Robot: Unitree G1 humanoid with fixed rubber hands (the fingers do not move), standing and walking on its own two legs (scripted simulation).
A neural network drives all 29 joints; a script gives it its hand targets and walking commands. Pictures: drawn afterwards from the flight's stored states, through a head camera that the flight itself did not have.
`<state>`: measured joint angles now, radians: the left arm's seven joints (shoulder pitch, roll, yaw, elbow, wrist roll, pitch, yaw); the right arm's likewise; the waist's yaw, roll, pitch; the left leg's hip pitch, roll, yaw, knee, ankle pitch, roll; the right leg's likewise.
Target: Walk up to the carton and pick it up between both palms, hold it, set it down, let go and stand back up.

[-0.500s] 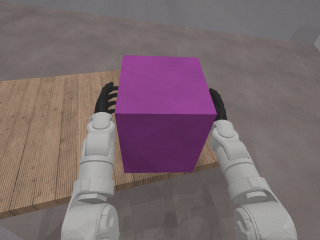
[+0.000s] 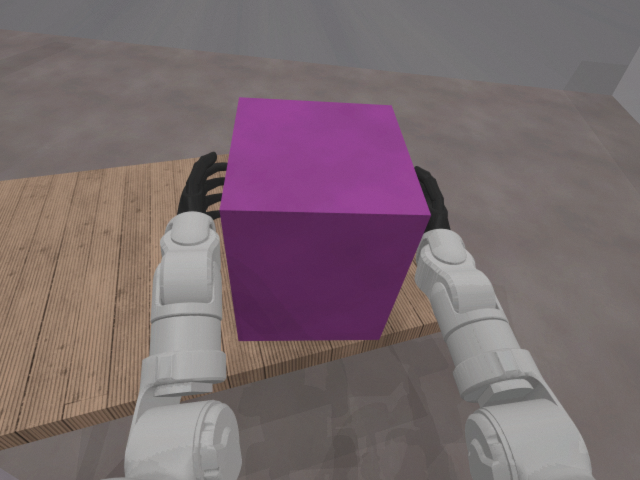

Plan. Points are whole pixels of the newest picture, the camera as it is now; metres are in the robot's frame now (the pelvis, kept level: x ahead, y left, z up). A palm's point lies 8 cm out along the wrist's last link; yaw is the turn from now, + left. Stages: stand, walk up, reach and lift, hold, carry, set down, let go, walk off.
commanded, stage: reach and lift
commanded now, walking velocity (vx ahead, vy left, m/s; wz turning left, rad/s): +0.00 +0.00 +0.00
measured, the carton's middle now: (313, 225) +0.41 -0.01 +0.14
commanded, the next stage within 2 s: hold in 0.84 s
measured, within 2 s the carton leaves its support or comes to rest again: neither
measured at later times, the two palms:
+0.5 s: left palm (188, 212) +0.38 +0.15 +0.19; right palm (426, 223) +0.36 -0.14 +0.17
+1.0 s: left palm (178, 209) +0.36 +0.15 +0.21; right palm (428, 212) +0.36 -0.14 +0.19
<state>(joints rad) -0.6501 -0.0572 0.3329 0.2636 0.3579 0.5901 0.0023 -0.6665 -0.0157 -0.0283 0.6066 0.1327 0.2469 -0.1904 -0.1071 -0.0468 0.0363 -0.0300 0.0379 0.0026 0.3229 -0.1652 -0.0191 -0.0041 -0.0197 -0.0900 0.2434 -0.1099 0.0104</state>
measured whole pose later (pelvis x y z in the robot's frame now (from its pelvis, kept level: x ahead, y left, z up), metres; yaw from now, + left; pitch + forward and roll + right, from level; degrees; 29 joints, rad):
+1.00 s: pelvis +0.00 +0.00 +0.00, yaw +1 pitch -10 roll -1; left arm -0.63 -0.05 0.33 0.10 0.38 0.73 -0.04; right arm -0.69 -0.03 0.04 0.52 0.22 0.34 -0.23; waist -0.11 -0.05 0.04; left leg 0.02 0.04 -0.01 0.33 -0.18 -0.02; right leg 0.05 -0.01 -0.10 0.25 -0.12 0.01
